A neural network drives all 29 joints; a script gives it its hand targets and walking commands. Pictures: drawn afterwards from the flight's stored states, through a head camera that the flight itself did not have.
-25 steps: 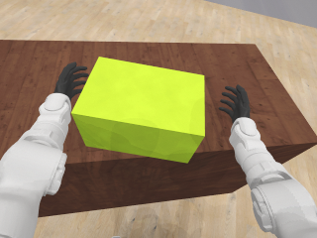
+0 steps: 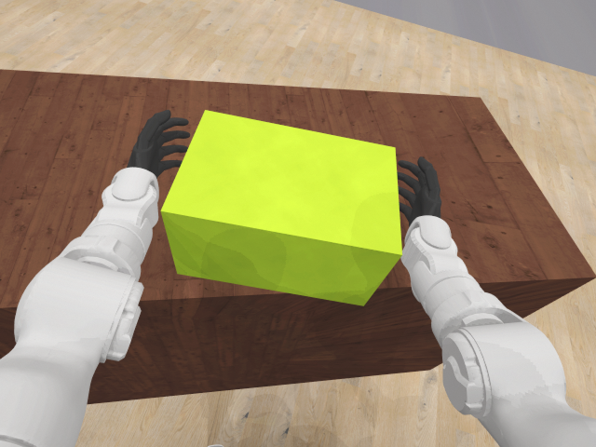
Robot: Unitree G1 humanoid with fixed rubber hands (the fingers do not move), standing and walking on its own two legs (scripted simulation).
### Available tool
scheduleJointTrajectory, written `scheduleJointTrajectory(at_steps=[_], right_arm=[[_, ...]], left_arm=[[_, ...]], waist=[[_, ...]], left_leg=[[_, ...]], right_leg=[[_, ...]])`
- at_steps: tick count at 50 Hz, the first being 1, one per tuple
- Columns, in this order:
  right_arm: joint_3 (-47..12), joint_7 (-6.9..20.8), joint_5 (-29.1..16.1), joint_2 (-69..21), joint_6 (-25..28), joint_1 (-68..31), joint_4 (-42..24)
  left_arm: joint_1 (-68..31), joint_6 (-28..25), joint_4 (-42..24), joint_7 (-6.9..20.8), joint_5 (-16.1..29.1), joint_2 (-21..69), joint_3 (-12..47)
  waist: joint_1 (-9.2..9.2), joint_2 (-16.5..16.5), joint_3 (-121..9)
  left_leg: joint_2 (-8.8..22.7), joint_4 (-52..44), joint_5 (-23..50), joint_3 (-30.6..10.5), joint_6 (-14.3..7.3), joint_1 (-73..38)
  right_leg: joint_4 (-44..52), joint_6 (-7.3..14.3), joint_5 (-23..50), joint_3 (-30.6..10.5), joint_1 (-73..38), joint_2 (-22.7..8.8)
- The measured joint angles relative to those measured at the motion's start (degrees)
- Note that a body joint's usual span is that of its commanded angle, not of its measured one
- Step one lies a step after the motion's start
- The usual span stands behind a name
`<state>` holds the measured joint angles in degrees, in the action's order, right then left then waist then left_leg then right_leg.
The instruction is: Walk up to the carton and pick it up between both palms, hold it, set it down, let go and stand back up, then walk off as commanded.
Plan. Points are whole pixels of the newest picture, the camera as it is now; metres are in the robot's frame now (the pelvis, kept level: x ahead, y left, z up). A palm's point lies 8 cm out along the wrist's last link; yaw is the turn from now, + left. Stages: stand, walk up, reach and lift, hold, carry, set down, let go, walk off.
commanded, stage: reach and lift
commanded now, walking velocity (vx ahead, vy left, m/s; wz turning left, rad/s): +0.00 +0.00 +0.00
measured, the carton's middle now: (286, 210) +0.46 +0.01 +0.03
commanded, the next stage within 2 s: none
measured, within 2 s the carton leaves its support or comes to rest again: leaves its support in 1.62 s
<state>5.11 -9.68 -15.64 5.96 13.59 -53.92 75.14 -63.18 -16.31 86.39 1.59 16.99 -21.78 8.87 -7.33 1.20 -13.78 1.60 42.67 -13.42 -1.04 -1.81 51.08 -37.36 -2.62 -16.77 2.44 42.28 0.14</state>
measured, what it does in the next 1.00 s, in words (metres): stands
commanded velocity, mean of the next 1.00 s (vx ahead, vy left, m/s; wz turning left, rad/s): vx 0.00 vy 0.00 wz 0.00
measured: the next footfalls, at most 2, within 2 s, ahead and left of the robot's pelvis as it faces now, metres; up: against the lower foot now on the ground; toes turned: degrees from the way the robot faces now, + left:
none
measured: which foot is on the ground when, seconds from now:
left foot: down 0.00-1.00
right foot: down 0.00-1.00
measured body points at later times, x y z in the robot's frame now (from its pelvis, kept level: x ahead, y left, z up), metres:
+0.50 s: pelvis +0.00 +0.00 +0.00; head +0.08 +0.05 +0.44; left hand +0.49 +0.19 +0.08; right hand +0.44 -0.19 +0.08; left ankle +0.05 +0.09 -0.71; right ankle +0.00 -0.15 -0.71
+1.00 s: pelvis +0.02 -0.01 +0.03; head +0.11 +0.04 +0.46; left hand +0.49 +0.19 +0.08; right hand +0.43 -0.19 +0.07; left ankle +0.05 +0.09 -0.71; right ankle +0.00 -0.15 -0.71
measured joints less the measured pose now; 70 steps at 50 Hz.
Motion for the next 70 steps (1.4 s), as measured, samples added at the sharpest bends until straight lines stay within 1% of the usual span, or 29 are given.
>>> scheduleJointTrajectory(at_steps=[3,5,10,13,16,20,23,26,30,32,36,38,40,42,44,46,49,51,53,58,61,65,68,70], right_arm=[[0.5,0.1,1.2,0.4,0.1,0.3,-0.1],[0.1,0.2,1.0,0.5,-0.3,0.6,-0.7],[0.4,-0.1,1.4,-0.1,-0.6,0.8,-1.4],[0.3,0.0,1.4,0.0,-0.5,0.5,-1.1],[-0.1,-0.4,1.4,0.1,-0.7,0.5,-1.4],[-0.3,-0.9,1.0,-0.1,-1.0,1.3,-2.7],[0.0,-0.5,1.3,-0.2,-0.9,1.5,-2.6],[0.8,-0.6,2.4,-0.4,-1.2,2.9,-4.8],[2.9,-0.6,4.1,-1.0,-0.7,2.9,-4.6],[3.7,-0.1,5.0,-1.1,-0.3,2.8,-4.4],[6.7,0.1,9.0,-1.8,0.5,3.9,-5.5],[8.9,0.3,11.2,-2.5,1.3,4.7,-6.0],[10.8,0.7,13.2,-2.9,2.3,5.1,-6.2],[13.5,1.0,16.2,-3.5,3.0,5.5,-6.8],[17.8,1.9,20.8,-4.6,3.6,6.0,-7.6],[21.6,2.6,24.8,-5.7,4.2,7.1,-10.0],[25.8,3.5,29.4,-7.4,5.2,9.2,-13.3],[27.5,3.9,31.5,-8.2,5.7,10.5,-15.3],[28.8,4.4,32.9,-8.8,6.0,11.3,-16.3],[28.1,4.6,32.7,-9.1,6.3,13.6,-18.2],[27.4,4.5,32.7,-9.3,6.6,15.2,-18.9],[25.0,4.1,30.8,-9.2,6.9,18.1,-19.9],[22.8,3.6,29.7,-8.9,6.7,20.1,-20.8],[21.1,3.2,28.1,-8.6,7.0,21.4,-21.0]], left_arm=[[-0.2,-0.1,0.5,0.0,-0.6,0.7,-0.4],[-0.4,-0.2,1.1,0.0,-0.3,0.9,-0.5],[-0.8,-0.5,2.8,-0.1,-0.4,0.6,-0.7],[-0.8,-0.6,2.6,-0.2,-0.2,0.5,-0.7],[-1.2,-0.5,3.1,0.3,-0.3,0.6,-1.2],[-0.6,-0.7,2.3,0.6,0.1,0.4,-0.9],[-0.4,-0.9,2.0,0.8,-0.4,0.5,-1.2],[0.3,-1.1,1.4,1.0,-0.4,0.7,-1.4],[0.3,-1.1,1.2,1.5,-2.1,0.7,-3.2],[0.3,-1.3,1.0,2.0,-4.2,0.7,-4.7],[0.5,-2.4,1.4,3.2,-6.9,1.0,-7.9],[1.1,-2.7,0.8,3.1,-8.4,1.2,-9.1],[1.3,-3.2,0.7,3.0,-10.9,1.5,-11.3],[1.3,-3.9,0.9,2.9,-13.4,1.7,-13.8],[1.1,-4.7,1.7,3.3,-16.5,2.0,-16.8],[0.8,-5.6,2.4,3.7,-19.2,2.4,-20.2],[1.7,-6.3,1.6,4.0,-21.9,3.1,-22.9],[2.4,-6.7,1.1,4.3,-23.5,3.7,-24.9],[3.4,-6.8,0.1,4.3,-24.2,4.1,-25.4],[6.1,-6.3,-3.3,4.4,-25.6,5.3,-26.6],[8.3,-5.8,-5.7,4.5,-25.2,6.0,-25.9],[11.7,-4.8,-9.3,4.2,-23.9,6.9,-23.5],[13.8,-4.1,-11.2,4.2,-23.4,7.6,-22.8],[15.2,-3.9,-12.5,4.0,-22.7,7.9,-21.7]], waist=[[0.46,0.2,0.2],[0.56,0.4,0.4],[0.12,0.3,0.2],[0.22,0.2,0.5],[0.35,0.1,0.9],[0.13,0.1,0.5],[0.14,0.0,0.6],[0.32,0.1,0.1],[-0.02,0.2,0.8],[0.21,0.4,1.6],[0.45,0.9,1.9],[0.35,1.1,2.0],[0.65,1.4,2.9],[0.99,1.7,4.0],[1.07,1.9,4.9],[1.49,2.1,6.5],[2.11,1.8,7.3],[2.76,1.7,7.8],[3.07,1.4,8.3],[4.05,1.4,10.0],[4.19,1.3,9.7],[4.51,1.3,9.0],[4.82,1.4,9.2],[4.92,1.4,9.1]], left_leg=[[0.2,-0.2,0.0,0.1,0.0,-0.6],[0.2,-0.4,0.0,0.2,-0.1,-1.0],[0.1,-0.8,0.2,0.4,-0.1,-1.1],[0.1,-1.0,0.3,0.4,-0.1,-1.3],[0.1,-1.1,0.4,0.4,0.0,-1.4],[-0.1,-1.6,0.6,0.2,0.0,-1.4],[-0.1,-1.9,0.7,0.1,0.1,-1.5],[-0.2,-2.4,0.9,0.2,0.1,-1.6],[-0.4,-3.0,1.1,-0.1,0.2,-2.4],[-0.3,-3.4,1.2,0.1,0.2,-3.3],[-0.5,-4.8,1.6,0.4,0.2,-4.6],[-0.6,-5.8,2.0,0.4,0.2,-5.3],[-0.7,-6.8,2.3,0.6,0.2,-6.8],[-0.8,-8.1,2.7,0.8,0.2,-8.4],[-1.0,-9.4,3.2,0.8,0.2,-9.8],[-1.1,-10.7,3.6,0.9,0.2,-11.6],[-1.2,-12.2,3.9,1.0,0.1,-13.3],[-1.1,-12.9,3.9,1.3,0.1,-14.6],[-1.0,-13.6,3.9,1.4,0.1,-15.8],[-1.0,-15.6,3.9,1.8,0.1,-19.8],[-1.1,-16.6,3.9,1.8,0.2,-21.2],[-1.1,-17.6,3.8,1.8,0.3,-22.9],[-1.1,-18.2,3.6,1.8,0.5,-24.7],[-1.0,-18.5,3.6,1.8,0.6,-25.5]], right_leg=[[0.5,0.0,0.3,-0.2,-0.6,0.2],[0.6,0.0,0.3,-0.3,-0.9,0.2],[0.6,0.0,0.4,-0.4,-0.8,0.1],[0.7,0.0,0.5,-0.5,-0.9,0.1],[0.8,0.1,0.5,-0.5,-1.0,0.1],[1.0,0.2,0.6,-0.3,-0.9,-0.1],[1.3,0.2,0.7,-0.2,-1.1,-0.1],[1.7,0.2,0.8,-0.3,-0.9,-0.1],[2.1,0.3,0.8,0.0,-1.8,-0.3],[2.5,0.3,0.9,-0.2,-2.6,-0.3],[3.5,0.4,1.3,-0.4,-3.6,-0.5],[4.3,0.4,1.5,-0.3,-4.3,-0.6],[5.3,0.3,1.8,-0.5,-5.6,-0.7],[6.4,0.3,2.2,-0.6,-7.1,-0.8],[7.5,0.3,2.6,-0.5,-8.4,-1.1],[8.7,0.3,3.0,-0.5,-10.2,-1.2],[10.7,0.2,3.6,-0.5,-12.1,-1.2],[11.9,0.2,4.0,-0.8,-13.4,-1.2],[13.1,0.2,4.3,-0.8,-14.9,-1.1],[16.1,0.1,5.0,-1.1,-19.1,-1.1],[17.3,0.2,5.1,-0.9,-20.7,-1.2],[18.7,0.3,5.1,-0.8,-22.6,-1.3],[19.4,0.4,5.1,-0.8,-24.4,-1.2],[19.8,0.5,5.1,-0.7,-25.3,-1.2]])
